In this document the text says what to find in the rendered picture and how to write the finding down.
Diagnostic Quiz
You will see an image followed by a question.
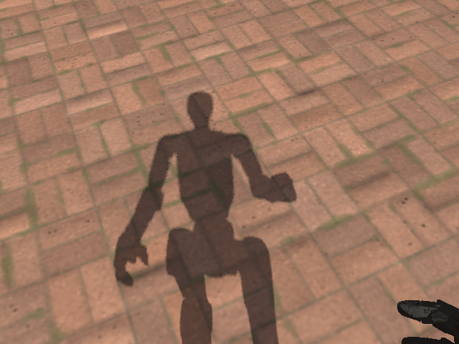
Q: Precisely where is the robot right hand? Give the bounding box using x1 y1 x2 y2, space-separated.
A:
397 300 459 344

